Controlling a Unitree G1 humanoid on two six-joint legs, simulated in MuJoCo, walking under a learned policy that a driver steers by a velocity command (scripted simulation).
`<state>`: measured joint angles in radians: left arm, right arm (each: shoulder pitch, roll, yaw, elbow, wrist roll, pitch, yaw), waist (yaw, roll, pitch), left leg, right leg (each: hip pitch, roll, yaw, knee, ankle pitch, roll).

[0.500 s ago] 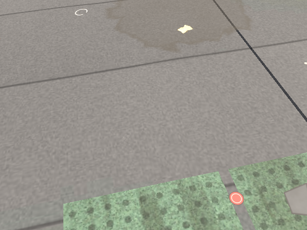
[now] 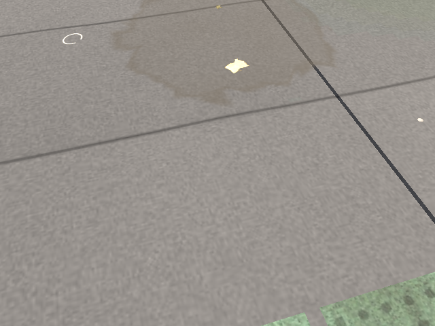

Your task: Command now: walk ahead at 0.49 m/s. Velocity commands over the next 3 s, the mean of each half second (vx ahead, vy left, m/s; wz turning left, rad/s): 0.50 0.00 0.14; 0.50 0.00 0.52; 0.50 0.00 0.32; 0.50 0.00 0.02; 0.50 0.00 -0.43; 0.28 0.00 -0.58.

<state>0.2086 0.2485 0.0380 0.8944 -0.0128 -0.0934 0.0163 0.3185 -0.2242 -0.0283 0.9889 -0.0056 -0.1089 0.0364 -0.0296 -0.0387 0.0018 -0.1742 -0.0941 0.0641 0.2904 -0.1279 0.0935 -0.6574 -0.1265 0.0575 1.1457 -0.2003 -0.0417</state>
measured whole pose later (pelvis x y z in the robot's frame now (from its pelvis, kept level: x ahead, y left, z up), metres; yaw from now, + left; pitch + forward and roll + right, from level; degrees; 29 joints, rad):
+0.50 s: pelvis +0.27 -0.08 +0.00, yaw +6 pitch +1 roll -1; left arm 0.25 0.22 0.05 0.91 0.01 -0.12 -0.02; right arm 0.28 -0.28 -0.06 0.94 0.04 -0.06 -0.01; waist 0.01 0.05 0.01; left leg -0.58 0.08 -0.07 1.16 -0.25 0.05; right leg -0.21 0.01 -0.14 0.36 -0.17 -0.05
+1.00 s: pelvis +0.52 +0.03 -0.01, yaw +24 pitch +1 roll +0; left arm 0.20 0.27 0.06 0.85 -0.02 -0.13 0.01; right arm 0.20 -0.26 -0.09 0.78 0.02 -0.06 0.04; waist 0.00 -0.01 0.05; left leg -0.37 -0.09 0.03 0.52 -0.18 0.11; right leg -0.42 -0.07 0.03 1.25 -0.38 -0.01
